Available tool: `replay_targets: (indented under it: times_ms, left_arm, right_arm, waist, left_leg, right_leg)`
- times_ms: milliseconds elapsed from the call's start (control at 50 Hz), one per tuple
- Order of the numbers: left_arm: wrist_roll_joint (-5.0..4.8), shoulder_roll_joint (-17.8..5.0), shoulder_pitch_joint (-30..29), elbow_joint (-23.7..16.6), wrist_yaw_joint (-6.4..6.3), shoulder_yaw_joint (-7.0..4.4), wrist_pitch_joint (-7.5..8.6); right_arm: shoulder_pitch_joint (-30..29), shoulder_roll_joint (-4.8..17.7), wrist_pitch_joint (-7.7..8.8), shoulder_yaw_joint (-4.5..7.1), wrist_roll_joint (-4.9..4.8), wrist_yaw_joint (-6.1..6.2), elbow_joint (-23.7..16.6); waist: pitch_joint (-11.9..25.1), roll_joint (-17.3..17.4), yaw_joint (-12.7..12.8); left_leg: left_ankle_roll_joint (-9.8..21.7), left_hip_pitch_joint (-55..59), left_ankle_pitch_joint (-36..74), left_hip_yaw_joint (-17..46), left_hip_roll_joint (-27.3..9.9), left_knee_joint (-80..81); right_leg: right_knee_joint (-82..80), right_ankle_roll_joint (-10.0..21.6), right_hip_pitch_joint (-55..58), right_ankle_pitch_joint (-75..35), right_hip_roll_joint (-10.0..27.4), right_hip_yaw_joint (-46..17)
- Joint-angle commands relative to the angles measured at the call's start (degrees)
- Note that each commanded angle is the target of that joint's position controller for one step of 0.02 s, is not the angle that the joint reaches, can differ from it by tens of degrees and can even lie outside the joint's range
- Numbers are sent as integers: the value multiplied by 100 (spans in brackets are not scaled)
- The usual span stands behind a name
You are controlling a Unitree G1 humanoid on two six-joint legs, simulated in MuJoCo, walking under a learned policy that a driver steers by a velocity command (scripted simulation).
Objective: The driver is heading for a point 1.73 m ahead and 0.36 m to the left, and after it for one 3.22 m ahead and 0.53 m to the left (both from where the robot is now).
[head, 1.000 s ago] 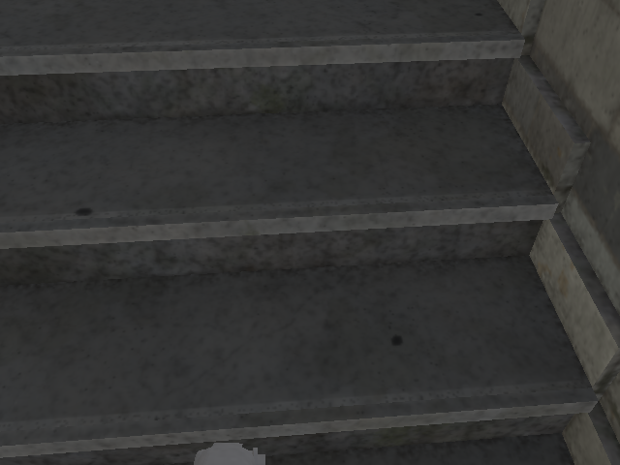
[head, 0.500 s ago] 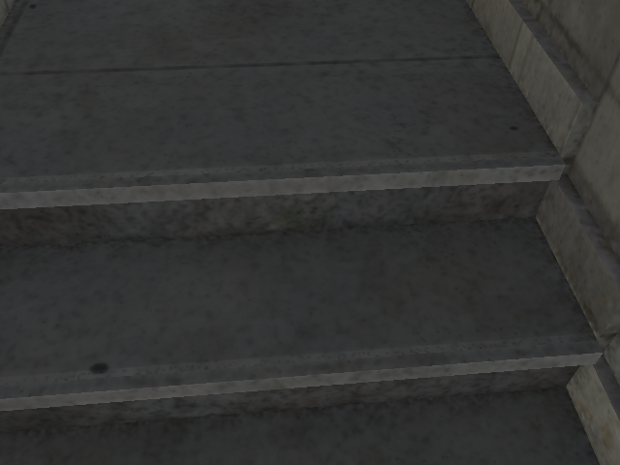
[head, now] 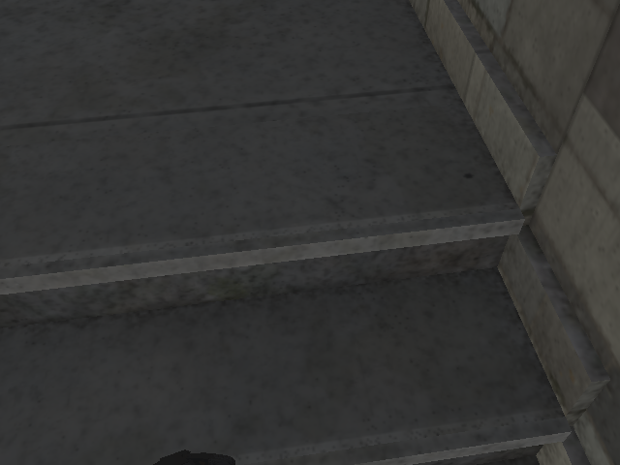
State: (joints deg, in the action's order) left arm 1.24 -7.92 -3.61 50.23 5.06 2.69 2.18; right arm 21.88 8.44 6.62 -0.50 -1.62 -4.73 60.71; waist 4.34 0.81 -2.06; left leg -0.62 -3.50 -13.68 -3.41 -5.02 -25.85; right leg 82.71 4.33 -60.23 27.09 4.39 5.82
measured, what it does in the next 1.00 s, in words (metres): climbs, backwards: left foot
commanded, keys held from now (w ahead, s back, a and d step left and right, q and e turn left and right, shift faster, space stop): no key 0.50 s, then w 0.50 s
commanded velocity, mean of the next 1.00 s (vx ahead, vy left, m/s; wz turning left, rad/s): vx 0.15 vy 0.00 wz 0.00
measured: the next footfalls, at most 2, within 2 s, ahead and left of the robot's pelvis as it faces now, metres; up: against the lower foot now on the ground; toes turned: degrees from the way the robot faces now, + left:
left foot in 0.36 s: +0.10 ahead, +0.15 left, +0.17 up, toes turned -1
right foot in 1.04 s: -0.16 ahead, -0.07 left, +0.00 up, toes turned -3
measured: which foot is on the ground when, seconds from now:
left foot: down 0.00-0.00, up 0.02-0.34, down 0.36-1.00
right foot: down 0.00-0.74, up 0.76-1.00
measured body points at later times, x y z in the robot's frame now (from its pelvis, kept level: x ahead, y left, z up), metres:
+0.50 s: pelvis +0.02 +0.01 +0.14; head +0.02 +0.02 +0.59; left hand +0.17 +0.24 +0.02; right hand +0.10 -0.22 +0.00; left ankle +0.05 +0.15 -0.58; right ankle +0.11 -0.09 -0.58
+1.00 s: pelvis -0.03 +0.00 +0.06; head -0.05 -0.02 +0.51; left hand -0.13 +0.28 -0.07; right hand +0.18 -0.23 -0.02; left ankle +0.00 +0.12 -0.59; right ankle -0.18 -0.07 -0.65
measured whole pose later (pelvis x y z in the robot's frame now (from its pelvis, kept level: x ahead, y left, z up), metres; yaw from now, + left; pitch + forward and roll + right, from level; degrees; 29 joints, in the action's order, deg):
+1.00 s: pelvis -0.03 +0.00 +0.06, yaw +0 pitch +3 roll +5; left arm 7.3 -16.8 28.6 68.4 3.1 -4.2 4.4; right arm 0.3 11.4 0.8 -0.3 -2.2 2.7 45.4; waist 5.9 -3.8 -0.2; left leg 1.3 -34.9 -43.2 -8.1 0.8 -61.2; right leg 40.1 0.2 -9.3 5.0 3.6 2.9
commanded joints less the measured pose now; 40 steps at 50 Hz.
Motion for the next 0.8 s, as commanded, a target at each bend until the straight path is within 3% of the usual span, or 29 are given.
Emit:
replay_targets:
  times_ms: [20,40,60,80,100,140,160,180,220,260,300,320,340,360,380,400,420,440,480,500,540,580,600,660,700,740,760,780,800]
  left_arm:
    - [74,-1260,1475,181,-154,-292,154]
    - [206,-1365,2349,399,-242,-356,108]
    - [269,-1488,2513,594,-314,-447,148]
    - [261,-1321,1954,677,-389,-447,267]
    - [136,-976,1297,657,-417,-405,349]
    - [-32,-127,457,586,-450,-217,398]
    - [-35,173,69,492,-479,-151,432]
    - [-13,206,44,447,-462,-125,494]
    - [84,-76,-187,273,-466,-184,587]
    - [58,-389,-105,260,-540,-279,650]
    - [57,-544,94,211,-479,-379,671]
    - [52,-433,12,157,-386,-333,686]
    - [-201,-204,-271,21,-232,-198,618]
    - [-433,-313,-72,224,-158,-234,482]
    - [-356,-709,616,422,-29,-390,336]
    - [-100,-1152,918,336,12,-561,274]
    - [45,-1008,723,177,-6,-549,272]
    - [140,-769,1134,328,-45,-536,304]
    - [63,-724,1044,344,-86,-572,370]
    - [61,-652,935,319,-69,-536,427]
    - [-164,-956,889,406,-31,-596,442]
    - [-141,-1510,1153,631,-164,-824,375]
    - [-102,-1599,1183,707,-245,-892,331]
    - [25,-1474,852,777,-407,-936,198]
    - [126,-1356,-25,436,-456,-879,208]
    - [-21,-1024,-946,-5,-520,-727,164]
    - [-41,-875,-444,64,-544,-698,73]
    - [197,-746,978,548,-508,-705,41]
    - [320,-760,1985,866,-554,-732,56]
  right_arm:
    - [-25,543,-30,249,-98,172,-427]
    - [-187,483,-128,341,-57,201,-357]
    - [-194,362,-201,428,35,206,-289]
    - [-222,56,-140,365,149,232,-250]
    - [-96,-85,-75,305,238,271,-165]
    - [-318,29,-129,290,320,349,-200]
    - [-333,137,-191,295,279,377,-170]
    - [-287,362,-230,373,242,375,-169]
    - [-318,528,-233,444,221,363,-227]
    - [-636,567,-218,486,254,425,-338]
    - [-543,765,-239,587,307,466,-268]
    - [-678,685,-240,575,242,499,-369]
    - [-779,397,-223,438,120,396,-453]
    - [-747,474,-153,453,-39,271,-237]
    - [-713,724,-47,505,-110,254,-85]
    - [-969,1013,49,565,-189,315,-87]
    - [-1280,959,119,532,-297,301,-114]
    - [-1909,873,156,438,-207,271,-295]
    - [-2759,835,114,389,-157,261,-570]
    - [-2596,860,50,411,-179,262,-482]
    - [-1728,1011,-42,527,-21,412,-253]
    - [-1076,1161,-56,700,171,562,-96]
    - [-891,1060,-35,739,218,623,-35]
    - [-421,681,14,789,318,623,129]
    - [270,515,48,779,450,557,402]
    - [1238,529,57,775,631,501,854]
    - [1147,739,82,791,632,515,803]
    - [-388,816,207,651,499,483,347]
    - [-1408,657,180,485,739,449,-114]
  waist:
    - [1283,-1139,659]
    - [1662,-1592,1098]
    - [1539,-1614,1171]
    - [1102,-1393,876]
    - [634,-856,516]
    - [475,127,60]
    - [470,-43,-52]
    - [565,13,-94]
    - [508,26,-199]
    - [376,-224,-134]
    - [170,-423,4]
    - [-40,-299,-66]
    - [-155,-226,-205]
    - [-146,-139,-179]
    - [-125,69,173]
    - [-178,786,470]
    - [-232,1055,499]
    - [13,956,814]
    - [57,426,872]
    - [-19,248,740]
    - [-230,-50,344]
    - [-139,-241,154]
    - [-99,-322,113]
    - [63,-589,-105]
    - [14,-740,-429]
    - [-103,-360,-738]
    - [7,616,-525]
    - [172,1609,253]
    - [666,805,822]
  left_leg:
    - [100,-3177,800,310,669,-1348]
    - [-95,-3431,-469,1132,633,-3546]
    - [11,-3659,-116,1740,770,-5438]
    - [178,-4073,1,1792,631,-6216]
    - [289,-4203,86,1510,398,-6470]
    - [286,-3976,-135,1335,45,-6124]
    - [244,-3867,-216,1355,-6,-6349]
    - [188,-3734,12,1345,-54,-6320]
    - [10,-3448,460,1293,-76,-5937]
    - [-345,-3426,138,1077,-82,-5301]
    - [-565,-3302,68,982,-35,-5220]
    - [-677,-3201,-337,1119,-241,-4194]
    - [-887,-2451,-1750,539,-129,-1939]
    - [-1027,-1792,-1090,204,149,-245]
    - [-870,-1322,-146,78,446,64]
    - [-179,-1254,-850,943,96,14]
    - [264,-1643,-1564,1705,-118,386]
    - [182,-2055,-1342,1691,-135,410]
    - [-51,-2284,-1000,1346,-2,256]
    - [-87,-2065,-787,1191,65,46]
    - [-167,-1613,-959,962,178,166]
    - [-165,-1236,-1060,654,352,58]
    - [-172,-1219,-810,473,447,6]
    - [-195,-798,-81,-117,768,-479]
    - [100,-69,134,-26,628,-1091]
    - [425,678,294,-90,444,296]
    - [877,920,-386,802,-163,1231]
    - [1129,-123,-143,2000,-994,1444]
    - [959,-897,462,1333,-774,744]
  right_leg:
    - [-4169,1083,5045,-1360,905,-3545]
    - [-4975,1339,5063,-1252,1464,-4817]
    - [-5180,1297,4488,-799,1355,-5016]
    - [-5122,1030,3916,184,1053,-4146]
    - [-4933,893,3254,432,869,-3246]
    - [-5114,690,2596,347,813,-2603]
    - [-5285,754,2274,294,890,-2651]
    - [-5296,710,2197,245,827,-2416]
    - [-5429,578,2002,-28,670,-1763]
    - [-5536,547,2262,230,667,-1493]
    - [-5579,620,2275,572,728,-1545]
    - [-5829,487,2437,805,924,-1721]
    - [-5975,198,2639,601,662,-1037]
    - [-5230,-26,2698,1004,416,-863]
    - [-5017,-142,2765,1317,261,-742]
    - [-4910,-385,2627,570,75,-408]
    - [-4583,-672,2898,-335,-278,159]
    - [-3949,-714,3710,-1040,-388,280]
    - [-4556,-421,4359,-1553,-350,160]
    - [-5028,-263,4389,-1456,-339,125]
    - [-5946,65,3910,-311,-142,-450]
    - [-6532,344,3956,176,168,-919]
    - [-6722,423,4103,328,309,-1109]
    - [-6973,404,4017,427,538,-1188]
    - [-6963,143,3144,113,602,-1135]
    - [-5915,-415,2589,-109,36,-562]
    - [-4357,-927,2238,-337,-643,47]
    - [-1054,-1033,2520,-296,-622,-234]
    - [1399,-1097,2630,-420,-787,-1131]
